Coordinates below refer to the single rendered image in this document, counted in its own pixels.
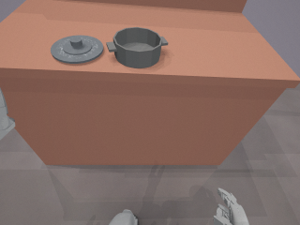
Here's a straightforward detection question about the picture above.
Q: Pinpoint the robot left thigh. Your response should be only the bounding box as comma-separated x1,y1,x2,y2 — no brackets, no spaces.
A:
109,213,138,225

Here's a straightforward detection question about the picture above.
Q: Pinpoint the left robot hand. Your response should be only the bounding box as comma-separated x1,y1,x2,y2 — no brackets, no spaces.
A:
0,88,16,140

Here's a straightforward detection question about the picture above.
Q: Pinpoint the knob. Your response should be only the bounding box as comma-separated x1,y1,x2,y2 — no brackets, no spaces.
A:
69,37,83,47

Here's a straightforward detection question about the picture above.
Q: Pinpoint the lid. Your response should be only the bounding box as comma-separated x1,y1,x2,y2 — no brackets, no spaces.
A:
51,35,104,64

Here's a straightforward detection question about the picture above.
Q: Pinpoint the pot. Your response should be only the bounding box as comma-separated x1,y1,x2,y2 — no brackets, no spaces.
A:
106,27,169,68

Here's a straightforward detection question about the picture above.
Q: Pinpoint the table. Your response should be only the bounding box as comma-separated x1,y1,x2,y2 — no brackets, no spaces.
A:
0,0,300,165

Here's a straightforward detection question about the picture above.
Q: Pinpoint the robot left shin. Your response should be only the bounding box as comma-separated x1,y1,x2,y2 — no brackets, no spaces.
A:
122,209,134,216

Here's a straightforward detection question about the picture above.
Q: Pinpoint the right robot hand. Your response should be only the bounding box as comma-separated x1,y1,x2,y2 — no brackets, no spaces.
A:
214,187,249,225

